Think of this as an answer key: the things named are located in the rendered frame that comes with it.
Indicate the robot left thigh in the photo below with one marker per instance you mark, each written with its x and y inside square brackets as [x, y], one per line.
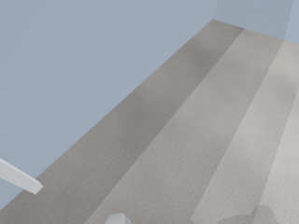
[117, 219]

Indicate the panel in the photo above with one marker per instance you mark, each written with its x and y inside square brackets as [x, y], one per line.
[17, 177]

